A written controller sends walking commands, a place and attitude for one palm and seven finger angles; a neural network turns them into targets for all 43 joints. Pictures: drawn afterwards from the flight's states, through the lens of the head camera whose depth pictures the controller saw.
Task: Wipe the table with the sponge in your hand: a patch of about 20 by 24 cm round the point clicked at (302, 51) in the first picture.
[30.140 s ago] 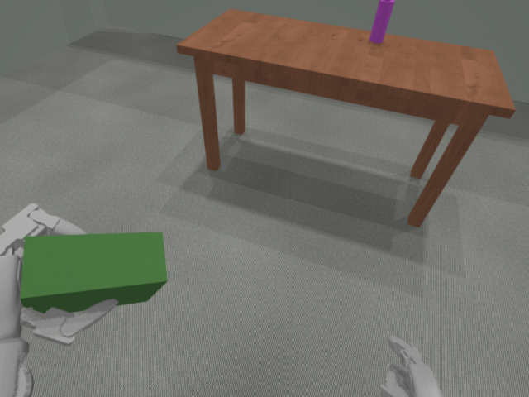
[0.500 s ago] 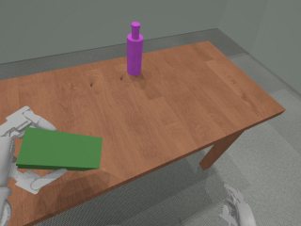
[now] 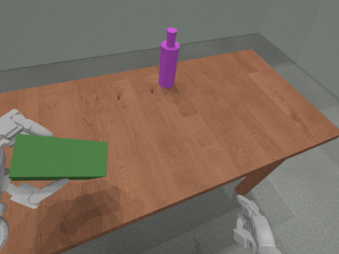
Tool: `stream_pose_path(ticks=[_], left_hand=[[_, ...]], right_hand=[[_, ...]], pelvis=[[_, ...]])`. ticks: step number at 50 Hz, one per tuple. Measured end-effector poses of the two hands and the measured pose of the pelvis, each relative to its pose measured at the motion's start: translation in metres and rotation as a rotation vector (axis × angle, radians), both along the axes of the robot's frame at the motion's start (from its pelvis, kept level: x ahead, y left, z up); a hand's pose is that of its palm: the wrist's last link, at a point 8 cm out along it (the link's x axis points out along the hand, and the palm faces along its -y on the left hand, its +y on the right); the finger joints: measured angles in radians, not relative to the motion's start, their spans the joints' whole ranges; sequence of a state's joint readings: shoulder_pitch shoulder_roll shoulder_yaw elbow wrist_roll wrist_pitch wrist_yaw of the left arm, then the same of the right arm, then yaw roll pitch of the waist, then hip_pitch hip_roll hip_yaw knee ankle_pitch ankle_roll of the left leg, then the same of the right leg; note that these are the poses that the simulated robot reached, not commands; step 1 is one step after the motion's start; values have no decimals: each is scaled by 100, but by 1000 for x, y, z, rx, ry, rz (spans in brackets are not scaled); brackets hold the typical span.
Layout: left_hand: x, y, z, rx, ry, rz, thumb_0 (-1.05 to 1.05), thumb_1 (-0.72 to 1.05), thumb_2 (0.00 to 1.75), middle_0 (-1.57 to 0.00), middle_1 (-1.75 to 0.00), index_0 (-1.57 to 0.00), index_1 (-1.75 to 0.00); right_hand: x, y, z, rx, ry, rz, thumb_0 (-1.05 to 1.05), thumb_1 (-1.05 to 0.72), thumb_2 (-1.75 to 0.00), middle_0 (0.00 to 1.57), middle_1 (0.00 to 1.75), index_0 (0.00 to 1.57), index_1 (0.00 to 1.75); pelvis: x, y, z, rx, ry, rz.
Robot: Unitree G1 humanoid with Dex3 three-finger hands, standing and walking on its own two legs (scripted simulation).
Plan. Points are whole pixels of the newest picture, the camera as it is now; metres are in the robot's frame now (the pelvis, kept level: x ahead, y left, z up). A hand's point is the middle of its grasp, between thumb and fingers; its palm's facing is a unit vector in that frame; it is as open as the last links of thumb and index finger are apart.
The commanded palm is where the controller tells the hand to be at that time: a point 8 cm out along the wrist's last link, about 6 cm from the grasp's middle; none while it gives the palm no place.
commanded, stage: look again from close up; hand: left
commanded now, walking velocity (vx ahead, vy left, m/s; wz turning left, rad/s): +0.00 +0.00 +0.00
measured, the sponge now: (73, 161) +0.24 +0.21 +0.13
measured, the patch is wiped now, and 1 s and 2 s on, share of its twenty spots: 0.00 0.00 0.00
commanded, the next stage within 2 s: come to a stop and stand still in 0.34 s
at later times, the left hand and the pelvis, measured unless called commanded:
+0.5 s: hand (50, 160) +0.22 +0.23 +0.16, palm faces +0.32 -0.82 -0.47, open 10.3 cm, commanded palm +0.16 +0.26 +0.17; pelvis +0.00 -0.02 +0.00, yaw +0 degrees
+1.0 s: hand (38, 156) +0.23 +0.25 +0.16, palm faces +0.41 -0.84 -0.37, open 10.3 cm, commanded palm +0.16 +0.27 +0.17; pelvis +0.00 -0.01 +0.00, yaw +0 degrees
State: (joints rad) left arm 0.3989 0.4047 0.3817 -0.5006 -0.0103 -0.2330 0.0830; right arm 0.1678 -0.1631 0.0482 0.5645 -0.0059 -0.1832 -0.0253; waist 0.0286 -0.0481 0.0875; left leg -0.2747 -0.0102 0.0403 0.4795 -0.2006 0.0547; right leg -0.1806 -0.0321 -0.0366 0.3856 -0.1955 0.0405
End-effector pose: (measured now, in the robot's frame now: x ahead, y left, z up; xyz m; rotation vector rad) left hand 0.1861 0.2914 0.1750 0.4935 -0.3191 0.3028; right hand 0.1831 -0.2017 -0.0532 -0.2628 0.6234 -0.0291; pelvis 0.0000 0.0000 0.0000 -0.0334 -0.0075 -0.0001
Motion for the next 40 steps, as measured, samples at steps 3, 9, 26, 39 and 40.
stream_pose_path(ticks=[3, 9, 26, 39, 40], left_hand=[[-1, -3, 4, -3, -9, 0, 0, -52, 104, -72, -133, -73, -132], [-2, -12, -3, -27, 30, -2, 0, -52, 104, -72, -133, -73, -133], [4, -18, 17, 121, -1, -27, 0, -53, 104, -72, -133, -74, -132], [-8, -32, -20, -48, 104, -65, 0, -52, 104, -72, -134, -73, -133], [-9, -31, -22, -45, 108, -67, 0, -52, 104, -72, -133, -73, -133]], right_hand=[[0, -7, 0, -7, 5, -9, 1, -90, -90, 21, 30, 20, 30], [-7, -22, -2, -20, 28, -43, 1, -90, -90, 21, 30, 20, 30], [-24, -43, -11, -42, 64, -61, 1, -91, -90, 20, 30, 20, 30], [-33, -35, -14, 12, 45, -87, 1, -91, -90, 20, 30, 20, 30], [-32, -34, -14, 4, 53, -83, 1, -91, -90, 20, 30, 20, 30]], pelvis=[[2, -1, 1, 0, 2, 1], [5, -5, 1, 1, 3, -1], [-2, -18, 0, 0, 6, -1], [-2, -10, -1, 15, -2, -15], [-2, -11, -1, 14, -1, -11]])
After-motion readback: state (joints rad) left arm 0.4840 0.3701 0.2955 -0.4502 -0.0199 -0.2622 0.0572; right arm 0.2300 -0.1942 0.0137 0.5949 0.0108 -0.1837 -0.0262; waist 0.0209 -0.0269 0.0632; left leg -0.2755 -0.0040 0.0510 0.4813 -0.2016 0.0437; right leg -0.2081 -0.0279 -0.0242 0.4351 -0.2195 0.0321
